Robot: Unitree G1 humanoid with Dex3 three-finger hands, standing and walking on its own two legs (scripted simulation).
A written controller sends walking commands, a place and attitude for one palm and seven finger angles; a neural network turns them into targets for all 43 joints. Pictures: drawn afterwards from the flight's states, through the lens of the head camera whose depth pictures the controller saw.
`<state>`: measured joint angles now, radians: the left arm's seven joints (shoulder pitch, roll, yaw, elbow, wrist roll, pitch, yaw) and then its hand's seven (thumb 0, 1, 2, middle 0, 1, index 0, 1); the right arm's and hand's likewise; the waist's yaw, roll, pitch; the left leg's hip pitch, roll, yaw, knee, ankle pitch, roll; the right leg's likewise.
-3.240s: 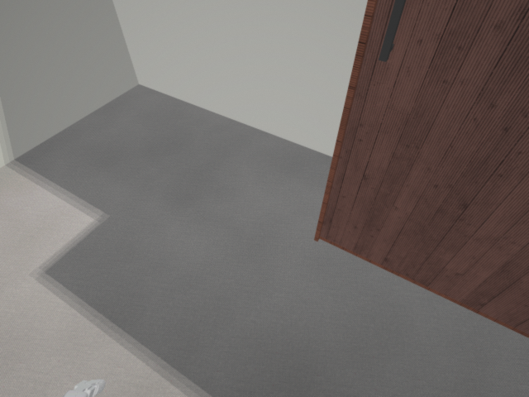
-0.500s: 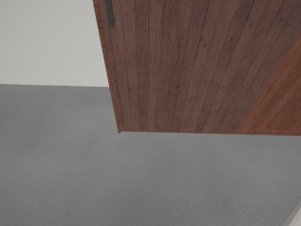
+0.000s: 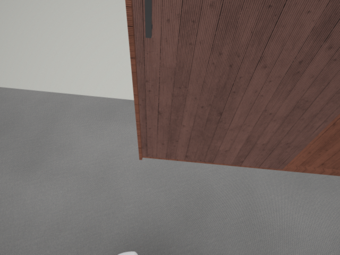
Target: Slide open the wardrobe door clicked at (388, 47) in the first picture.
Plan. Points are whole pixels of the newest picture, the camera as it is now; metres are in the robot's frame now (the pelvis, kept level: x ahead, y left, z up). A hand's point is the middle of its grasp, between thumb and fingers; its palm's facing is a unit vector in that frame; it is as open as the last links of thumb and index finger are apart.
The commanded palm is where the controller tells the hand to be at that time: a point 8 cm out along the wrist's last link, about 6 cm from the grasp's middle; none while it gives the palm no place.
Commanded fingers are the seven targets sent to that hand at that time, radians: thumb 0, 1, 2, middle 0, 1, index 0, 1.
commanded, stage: take the last steps up to it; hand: left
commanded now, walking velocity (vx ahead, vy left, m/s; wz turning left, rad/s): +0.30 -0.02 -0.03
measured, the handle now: out of the picture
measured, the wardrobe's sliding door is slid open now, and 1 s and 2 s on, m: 0.00 0.00 0.00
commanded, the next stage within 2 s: come to a stop and stand still in 0.42 s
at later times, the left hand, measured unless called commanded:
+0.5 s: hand (124, 207) +0.26 +0.15 -0.15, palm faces +0.07 -0.97 -0.21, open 7.2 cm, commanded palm none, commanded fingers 0.00 0.90 0.90 -0.20 -0.30 -0.20 -0.30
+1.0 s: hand (118, 205) +0.27 +0.17 -0.16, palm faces +0.05 -0.97 -0.25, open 7.3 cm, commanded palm none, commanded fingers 0.00 0.90 0.90 -0.20 -0.30 -0.20 -0.30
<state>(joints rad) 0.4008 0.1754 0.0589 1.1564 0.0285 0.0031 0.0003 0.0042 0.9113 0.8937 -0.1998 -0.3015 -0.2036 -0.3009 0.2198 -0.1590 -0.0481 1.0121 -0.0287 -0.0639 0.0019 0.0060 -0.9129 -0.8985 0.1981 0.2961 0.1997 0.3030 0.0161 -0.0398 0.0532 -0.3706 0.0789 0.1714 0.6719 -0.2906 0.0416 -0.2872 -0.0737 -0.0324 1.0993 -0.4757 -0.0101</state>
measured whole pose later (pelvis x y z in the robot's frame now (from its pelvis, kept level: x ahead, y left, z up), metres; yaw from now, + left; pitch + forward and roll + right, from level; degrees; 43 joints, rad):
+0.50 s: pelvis +0.19 -0.03 +0.01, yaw +1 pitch -1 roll +0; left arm 0.19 0.13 0.07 1.02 0.02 -0.07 0.02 -0.01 0.93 0.89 -0.20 -0.30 -0.21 -0.30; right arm 0.35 -0.14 -0.05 1.14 -0.02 -0.01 0.00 0.01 -0.91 -0.90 0.20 0.30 0.20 0.30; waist -0.02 0.05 0.06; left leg -0.37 0.08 0.07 1.12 -0.42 0.00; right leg -0.30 -0.04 -0.18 0.55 -0.23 -0.05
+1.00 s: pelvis +0.23 -0.03 +0.01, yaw -1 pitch -1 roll +0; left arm 0.22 0.18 0.06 1.01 0.02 0.04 0.03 0.00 0.91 0.89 -0.20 -0.30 -0.20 -0.30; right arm 0.09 -0.14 -0.05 0.98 -0.03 0.02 -0.02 0.01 -0.91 -0.90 0.20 0.30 0.20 0.30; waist 0.02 0.02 0.09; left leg -0.35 0.08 0.11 0.53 -0.17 0.00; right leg -0.31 -0.04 -0.05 0.77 -0.46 0.02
